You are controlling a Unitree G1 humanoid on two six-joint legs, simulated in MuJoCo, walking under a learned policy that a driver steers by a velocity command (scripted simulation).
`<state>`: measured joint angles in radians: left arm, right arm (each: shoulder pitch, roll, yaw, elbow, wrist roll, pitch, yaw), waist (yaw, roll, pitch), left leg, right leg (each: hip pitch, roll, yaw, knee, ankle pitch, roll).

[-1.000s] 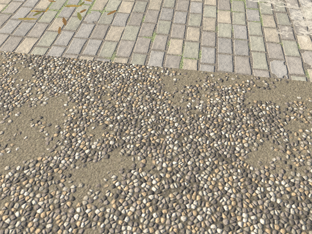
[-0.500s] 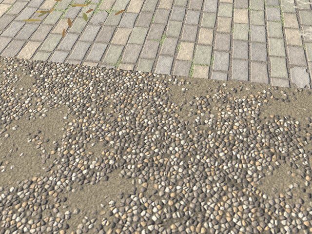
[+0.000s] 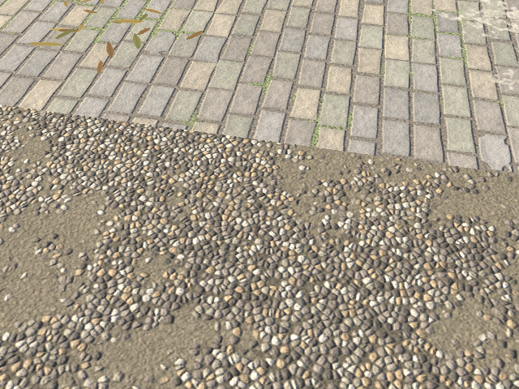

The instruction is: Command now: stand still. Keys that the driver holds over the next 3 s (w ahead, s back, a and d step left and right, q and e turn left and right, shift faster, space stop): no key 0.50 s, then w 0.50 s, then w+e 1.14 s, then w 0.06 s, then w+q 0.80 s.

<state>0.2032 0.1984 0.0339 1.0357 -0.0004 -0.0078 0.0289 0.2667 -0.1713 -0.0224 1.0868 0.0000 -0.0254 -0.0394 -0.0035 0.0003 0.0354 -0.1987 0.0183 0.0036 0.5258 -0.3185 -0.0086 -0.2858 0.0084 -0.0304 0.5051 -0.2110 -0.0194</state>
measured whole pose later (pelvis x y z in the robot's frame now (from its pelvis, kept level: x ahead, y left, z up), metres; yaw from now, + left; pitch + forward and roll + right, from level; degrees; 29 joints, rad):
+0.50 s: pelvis +0.01 +0.00 +0.00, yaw +0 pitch -1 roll +0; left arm 0.19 0.18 0.04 1.10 0.00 0.01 0.04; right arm 0.29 -0.16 -0.02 1.11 0.00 -0.02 -0.05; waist 0.00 0.00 0.04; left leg -0.16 0.01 0.01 0.50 -0.32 0.00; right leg -0.26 0.00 -0.02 0.51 -0.22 -0.01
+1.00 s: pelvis +0.13 -0.03 +0.01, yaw +0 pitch +1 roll +0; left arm 0.45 0.17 0.02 1.11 0.00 -0.10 -0.01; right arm 0.20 -0.24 -0.07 0.97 0.03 -0.10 0.01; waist 0.04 0.02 -0.02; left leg -0.62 0.09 0.02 1.13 -0.20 0.06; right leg -0.03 0.04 -0.05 0.29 -0.28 -0.05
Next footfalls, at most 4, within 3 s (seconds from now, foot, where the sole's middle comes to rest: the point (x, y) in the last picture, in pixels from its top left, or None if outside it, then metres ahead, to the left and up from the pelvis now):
1.24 left None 0.47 0.12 -0.77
1.82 right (346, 323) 0.68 -0.21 -0.77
2.32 left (334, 219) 1.04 -0.21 -0.77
2.82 right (424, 193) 1.15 -0.53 -0.77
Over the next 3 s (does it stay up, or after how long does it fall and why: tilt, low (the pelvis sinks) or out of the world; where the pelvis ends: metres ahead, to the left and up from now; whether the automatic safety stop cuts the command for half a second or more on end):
stays up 1.14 -0.41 0.01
